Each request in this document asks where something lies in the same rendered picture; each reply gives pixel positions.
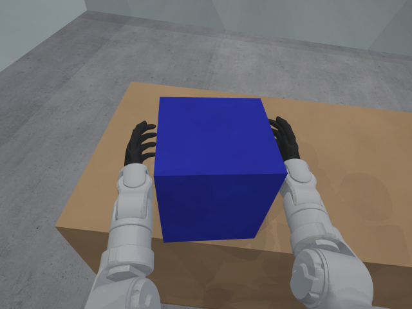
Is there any pedestal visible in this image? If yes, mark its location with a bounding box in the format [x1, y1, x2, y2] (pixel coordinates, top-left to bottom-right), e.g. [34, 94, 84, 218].
[55, 82, 412, 309]

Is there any carton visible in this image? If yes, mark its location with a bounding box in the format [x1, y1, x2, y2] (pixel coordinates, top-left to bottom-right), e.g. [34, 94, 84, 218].
[154, 97, 288, 243]

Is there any right robot forearm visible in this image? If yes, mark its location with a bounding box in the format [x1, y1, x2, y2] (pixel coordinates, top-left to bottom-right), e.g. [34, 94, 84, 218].
[279, 158, 373, 300]

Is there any left robot forearm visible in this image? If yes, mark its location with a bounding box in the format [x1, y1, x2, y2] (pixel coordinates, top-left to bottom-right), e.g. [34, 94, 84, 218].
[84, 163, 154, 309]

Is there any left robot hand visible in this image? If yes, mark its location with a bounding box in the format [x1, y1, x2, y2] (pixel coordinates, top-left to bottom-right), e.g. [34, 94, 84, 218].
[124, 121, 157, 166]

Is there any right robot upper arm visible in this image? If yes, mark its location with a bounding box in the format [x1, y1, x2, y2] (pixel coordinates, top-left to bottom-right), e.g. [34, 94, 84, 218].
[290, 247, 389, 309]

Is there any left robot upper arm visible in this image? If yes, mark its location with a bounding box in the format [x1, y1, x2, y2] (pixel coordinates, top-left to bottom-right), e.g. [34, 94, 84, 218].
[85, 277, 161, 309]

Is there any right robot hand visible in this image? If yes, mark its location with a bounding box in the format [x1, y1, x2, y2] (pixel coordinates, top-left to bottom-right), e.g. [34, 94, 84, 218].
[268, 117, 300, 161]

